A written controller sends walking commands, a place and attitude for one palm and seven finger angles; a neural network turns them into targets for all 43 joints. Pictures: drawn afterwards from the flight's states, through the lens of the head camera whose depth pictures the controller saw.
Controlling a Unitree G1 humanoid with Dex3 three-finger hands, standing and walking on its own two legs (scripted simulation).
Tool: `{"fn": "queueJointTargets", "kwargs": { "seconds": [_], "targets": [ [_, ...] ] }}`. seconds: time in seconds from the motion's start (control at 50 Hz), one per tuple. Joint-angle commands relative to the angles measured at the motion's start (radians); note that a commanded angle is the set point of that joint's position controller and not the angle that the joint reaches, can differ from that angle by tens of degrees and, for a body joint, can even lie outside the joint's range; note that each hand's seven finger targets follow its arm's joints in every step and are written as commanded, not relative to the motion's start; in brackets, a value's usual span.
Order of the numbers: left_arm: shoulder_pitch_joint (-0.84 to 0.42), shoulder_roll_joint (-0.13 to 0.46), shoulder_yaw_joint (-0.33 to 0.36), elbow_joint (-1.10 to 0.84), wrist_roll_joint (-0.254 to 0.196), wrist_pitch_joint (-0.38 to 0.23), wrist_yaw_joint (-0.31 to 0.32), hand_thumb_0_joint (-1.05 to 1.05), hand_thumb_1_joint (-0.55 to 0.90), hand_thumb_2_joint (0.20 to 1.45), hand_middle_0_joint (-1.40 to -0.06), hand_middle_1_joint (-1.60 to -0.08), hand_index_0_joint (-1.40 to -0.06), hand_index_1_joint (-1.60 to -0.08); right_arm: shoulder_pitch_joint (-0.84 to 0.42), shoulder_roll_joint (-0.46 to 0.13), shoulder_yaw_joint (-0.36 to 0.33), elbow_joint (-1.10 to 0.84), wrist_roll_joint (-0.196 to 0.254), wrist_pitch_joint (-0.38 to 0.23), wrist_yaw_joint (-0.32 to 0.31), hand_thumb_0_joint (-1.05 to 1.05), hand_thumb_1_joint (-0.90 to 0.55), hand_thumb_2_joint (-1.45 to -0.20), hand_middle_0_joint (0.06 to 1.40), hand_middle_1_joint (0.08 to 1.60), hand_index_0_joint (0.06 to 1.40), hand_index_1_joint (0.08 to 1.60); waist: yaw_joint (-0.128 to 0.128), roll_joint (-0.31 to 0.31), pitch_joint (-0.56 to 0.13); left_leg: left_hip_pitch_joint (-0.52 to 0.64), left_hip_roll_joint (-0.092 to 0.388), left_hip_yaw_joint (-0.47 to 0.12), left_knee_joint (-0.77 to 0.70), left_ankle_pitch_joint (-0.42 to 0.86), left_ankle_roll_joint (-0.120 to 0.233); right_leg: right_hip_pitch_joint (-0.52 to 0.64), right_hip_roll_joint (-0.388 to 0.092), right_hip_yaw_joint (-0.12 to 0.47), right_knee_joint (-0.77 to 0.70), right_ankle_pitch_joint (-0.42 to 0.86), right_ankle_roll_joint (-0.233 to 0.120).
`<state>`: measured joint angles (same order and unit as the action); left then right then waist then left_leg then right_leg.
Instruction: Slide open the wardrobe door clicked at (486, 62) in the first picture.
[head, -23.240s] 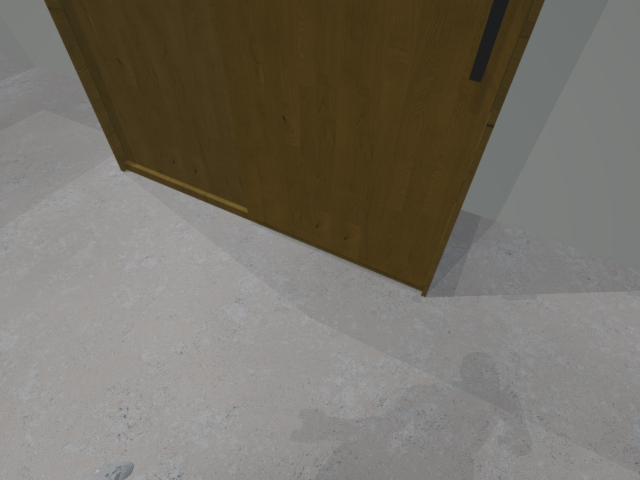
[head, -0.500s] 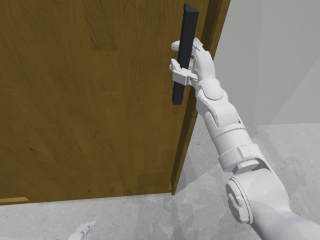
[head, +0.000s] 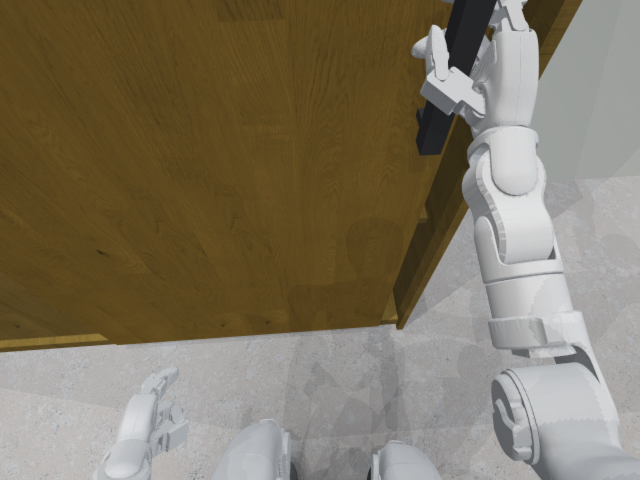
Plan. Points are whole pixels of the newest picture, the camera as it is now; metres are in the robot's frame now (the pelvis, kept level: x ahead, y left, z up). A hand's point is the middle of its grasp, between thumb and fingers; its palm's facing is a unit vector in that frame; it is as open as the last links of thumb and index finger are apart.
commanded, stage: step sideways, sliding the door along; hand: right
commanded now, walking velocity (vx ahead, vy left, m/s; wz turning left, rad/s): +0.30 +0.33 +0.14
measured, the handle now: (453, 36) +0.49 -0.12 +0.24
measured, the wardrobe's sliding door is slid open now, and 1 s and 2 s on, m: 0.06 0.35 0.69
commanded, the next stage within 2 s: none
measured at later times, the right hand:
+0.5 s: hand (333, 76) +0.44 -0.01 +0.23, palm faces +0.25 +0.97 -0.07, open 6.5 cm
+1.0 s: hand (111, 92) +0.42 +0.19 +0.23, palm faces +0.09 +1.00 -0.03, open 6.8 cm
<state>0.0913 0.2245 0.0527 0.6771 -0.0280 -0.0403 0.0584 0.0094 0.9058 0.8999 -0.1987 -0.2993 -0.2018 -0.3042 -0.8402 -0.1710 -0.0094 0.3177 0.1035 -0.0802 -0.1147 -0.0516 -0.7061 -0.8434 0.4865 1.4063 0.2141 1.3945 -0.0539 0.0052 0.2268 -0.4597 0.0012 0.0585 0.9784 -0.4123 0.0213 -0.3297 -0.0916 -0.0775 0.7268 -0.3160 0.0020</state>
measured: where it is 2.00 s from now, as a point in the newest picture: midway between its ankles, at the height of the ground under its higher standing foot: outside the picture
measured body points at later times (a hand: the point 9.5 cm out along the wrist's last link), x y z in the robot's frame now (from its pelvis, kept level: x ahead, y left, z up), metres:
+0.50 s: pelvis +0.05 +0.17 +0.01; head +0.16 +0.17 +0.45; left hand +0.29 +0.38 -0.10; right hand +0.42 -0.06 +0.24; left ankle +0.08 +0.31 -0.67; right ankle +0.04 +0.02 -0.71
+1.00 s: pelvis +0.07 +0.31 +0.01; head +0.17 +0.30 +0.45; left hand +0.31 +0.51 -0.07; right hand +0.41 +0.14 +0.23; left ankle +0.13 +0.42 -0.68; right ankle +0.07 +0.20 -0.71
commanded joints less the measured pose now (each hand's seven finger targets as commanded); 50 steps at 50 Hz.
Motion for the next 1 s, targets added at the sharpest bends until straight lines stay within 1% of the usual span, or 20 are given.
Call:
{"fn": "queueJointTargets", "kwargs": {
  "seconds": [0.0,0.14,0.2,0.24,0.3,0.32,0.36,0.38,0.42,0.44,0.48,0.64,0.7,0.74,0.76,0.82,0.88,0.9,0.94,0.98],
  "targets": [
    [-0.094,0.111,0.043,-0.129,-0.004,-0.028,-0.048,0.000,0.900,0.900,-0.200,-0.300,-0.200,-0.300,-0.690,0.093,0.210,-0.433,-0.028,-0.161,0.093,0.000,-0.900,-0.900,0.450,1.400,0.450,1.400,0.108,-0.147,-0.534,-0.290,0.125,-0.194,0.339,-0.058,-0.006,0.473,-0.493,0.473,-0.272,0.495,-0.265],
    [-0.041,0.129,0.034,-0.183,-0.024,-0.049,-0.033,0.000,0.900,0.900,-0.200,-0.300,-0.200,-0.300,-0.517,0.102,0.219,-0.455,-0.027,-0.122,0.098,0.000,-0.900,-0.900,0.450,1.400,0.450,1.400,0.112,-0.335,-0.552,-0.039,0.045,0.055,-0.095,0.023,-0.044,0.479,-0.291,0.028,-0.207,0.732,-0.110],
    [-0.059,0.106,0.020,-0.211,-0.033,-0.064,-0.042,0.000,0.900,0.900,-0.200,-0.300,-0.200,-0.300,-0.435,0.054,0.177,-0.497,-0.016,-0.126,0.089,0.000,-0.900,-0.900,0.450,1.400,0.450,1.400,0.099,-0.355,-0.565,0.166,-0.010,0.100,-0.320,0.134,-0.047,0.424,-0.255,0.014,-0.100,0.738,-0.055],
    [-0.067,0.090,0.004,-0.214,-0.050,-0.071,-0.039,0.000,0.900,0.900,-0.200,-0.300,-0.200,-0.300,-0.373,0.008,0.152,-0.525,-0.029,-0.117,0.079,0.000,-0.900,-0.900,0.450,1.400,0.450,1.400,0.085,-0.246,-0.556,0.324,-0.011,0.100,-0.515,0.433,-0.053,0.333,-0.160,-0.024,0.023,0.576,-0.056],
    [-0.108,0.041,0.004,-0.216,-0.040,-0.078,-0.015,0.000,0.900,0.900,-0.200,-0.300,-0.200,-0.300,-0.264,-0.123,0.068,-0.592,-0.053,-0.109,0.063,0.000,-0.900,-0.900,0.450,1.400,0.450,1.400,0.035,0.393,-0.568,0.570,0.296,-0.228,-0.433,1.355,0.102,-0.152,0.051,0.011,0.404,-0.374,0.058],
    [-0.110,0.041,0.005,-0.208,-0.037,-0.086,-0.003,0.000,0.900,0.900,-0.200,-0.300,-0.200,-0.300,-0.235,-0.097,0.082,-0.658,-0.050,-0.106,0.062,0.000,-0.900,-0.900,0.450,1.400,0.450,1.400,0.039,0.434,-0.576,0.573,0.319,-0.246,-0.393,1.386,0.137,-0.160,0.040,0.064,0.428,-0.405,0.035],
    [-0.095,0.032,-0.024,-0.174,-0.037,-0.095,-0.004,0.000,0.900,0.900,-0.200,-0.300,-0.200,-0.300,-0.233,-0.006,0.144,-0.758,-0.034,-0.113,0.045,0.000,-0.900,-0.900,0.450,1.400,0.450,1.400,0.100,0.236,-0.576,0.601,0.264,-0.121,-0.273,1.384,0.107,-0.081,-0.003,0.035,-0.006,-0.211,0.026],
    [-0.080,0.047,-0.010,-0.174,-0.034,-0.091,-0.006,0.000,0.900,0.900,-0.200,-0.300,-0.200,-0.300,-0.240,-0.003,0.149,-0.780,-0.033,-0.130,0.044,0.000,-0.900,-0.900,0.450,1.400,0.450,1.400,0.118,0.219,-0.606,0.490,0.217,-0.056,-0.182,1.261,0.062,0.121,-0.051,0.005,-0.219,0.096,0.024],
    [-0.074,0.131,0.061,-0.229,-0.023,-0.076,-0.043,0.000,0.900,0.900,-0.200,-0.300,-0.200,-0.300,-0.242,0.038,0.174,-0.820,-0.020,-0.147,0.070,0.000,-0.900,-0.900,0.450,1.400,0.450,1.400,0.095,-0.136,-0.702,-0.099,0.038,-0.024,0.090,-0.037,-0.040,0.715,-0.452,0.324,-0.201,1.364,-0.170],
    [-0.073,0.159,0.068,-0.251,-0.028,-0.067,-0.079,0.000,0.900,0.900,-0.200,-0.300,-0.200,-0.300,-0.270,0.038,0.173,-0.780,-0.049,-0.150,0.078,0.000,-0.900,-0.900,0.450,1.400,0.450,1.400,0.083,-0.141,-0.681,-0.178,0.036,-0.072,0.197,-0.229,-0.019,0.768,-0.471,0.285,-0.164,1.379,-0.197],
    [-0.078,0.119,0.057,-0.242,-0.019,-0.088,-0.101,0.000,0.900,0.900,-0.200,-0.300,-0.200,-0.300,-0.314,0.034,0.155,-0.817,-0.054,-0.166,0.072,0.000,-0.900,-0.900,0.450,1.400,0.450,1.400,0.102,-0.274,-0.601,-0.204,0.082,-0.106,0.144,-0.145,-0.021,0.673,-0.442,0.228,-0.169,1.156,-0.204],
    [-0.063,0.094,0.020,-0.284,-0.024,-0.133,-0.071,0.000,0.900,0.900,-0.200,-0.300,-0.200,-0.300,-0.092,0.030,0.166,-0.774,-0.048,-0.115,0.072,0.000,-0.900,-0.900,0.450,1.400,0.450,1.400,0.092,-0.339,-0.486,0.121,-0.018,0.055,-0.261,0.137,-0.053,0.462,-0.301,-0.061,-0.157,0.847,-0.063],
    [-0.092,0.049,-0.008,-0.291,-0.050,-0.145,-0.074,0.000,0.900,0.900,-0.200,-0.300,-0.200,-0.300,-0.034,-0.031,0.133,-0.818,-0.053,-0.133,0.071,0.000,-0.900,-0.900,0.450,1.400,0.450,1.400,0.058,-0.122,-0.496,0.348,0.030,0.038,-0.511,0.622,-0.054,0.288,-0.173,-0.062,0.087,0.490,-0.052],
    [-0.112,0.028,-0.018,-0.282,-0.033,-0.144,-0.051,0.000,0.900,0.900,-0.200,-0.300,-0.200,-0.300,0.113,-0.106,0.082,-0.813,-0.064,-0.115,0.051,0.000,-0.900,-0.900,0.450,1.400,0.450,1.400,0.024,0.213,-0.475,0.433,0.289,-0.297,-0.500,1.433,0.083,-0.078,0.053,-0.003,0.366,-0.405,0.060],
    [-0.095,0.033,0.000,-0.278,-0.025,-0.148,-0.050,0.000,0.900,0.900,-0.200,-0.300,-0.200,-0.300,0.120,-0.102,0.091,-0.914,-0.052,-0.117,0.054,0.000,-0.900,-0.900,0.450,1.400,0.450,1.400,0.013,0.370,-0.526,0.466,0.326,-0.366,-0.463,1.457,0.120,-0.090,0.060,0.081,0.460,-0.464,0.048],
    [-0.112,0.014,-0.032,-0.230,-0.023,-0.141,-0.058,0.000,0.900,0.900,-0.200,-0.300,-0.200,-0.300,0.127,-0.020,0.130,-1.024,-0.054,-0.163,0.035,0.000,-0.900,-0.900,0.450,1.400,0.450,1.400,0.055,0.267,-0.566,0.642,0.287,-0.270,-0.390,1.490,0.156,-0.140,0.040,0.097,0.253,-0.369,0.044],
    [-0.100,0.031,-0.013,-0.245,-0.010,-0.095,-0.062,0.000,0.900,0.900,-0.200,-0.300,-0.200,-0.300,0.091,0.015,0.194,-1.050,-0.069,-0.209,0.046,0.000,-0.900,-0.900,0.450,1.400,0.450,1.400,0.088,0.217,-0.641,0.500,0.214,-0.172,-0.303,1.271,0.110,0.183,-0.013,0.017,-0.195,0.096,0.046],
    [-0.093,0.048,0.005,-0.257,-0.007,-0.085,-0.065,0.000,0.900,0.900,-0.200,-0.300,-0.200,-0.300,0.068,0.029,0.227,-1.051,-0.061,-0.219,0.058,0.000,-0.900,-0.900,0.450,1.400,0.450,1.400,0.100,0.186,-0.653,0.311,0.168,-0.133,-0.245,0.994,0.067,0.394,-0.111,0.062,-0.290,0.387,0.001],
    [-0.097,0.115,0.040,-0.318,-0.015,-0.083,-0.099,0.000,0.900,0.900,-0.200,-0.300,-0.200,-0.300,0.067,0.091,0.289,-0.985,-0.072,-0.208,0.082,0.000,-0.900,-0.900,0.450,1.400,0.450,1.400,0.054,-0.183,-0.669,-0.114,0.046,-0.106,0.078,-0.161,-0.013,0.709,-0.485,0.288,-0.235,1.306,-0.193],
    [-0.078,0.091,0.018,-0.312,0.004,-0.097,-0.126,0.000,0.900,0.900,-0.200,-0.300,-0.200,-0.300,-0.075,0.141,0.304,-1.000,-0.088,-0.203,0.082,0.000,-0.900,-0.900,0.450,1.400,0.450,1.400,0.088,-0.215,-0.596,-0.155,0.048,-0.148,0.216,-0.179,-0.020,0.568,-0.466,0.238,-0.222,1.147,-0.194]
  ]
}}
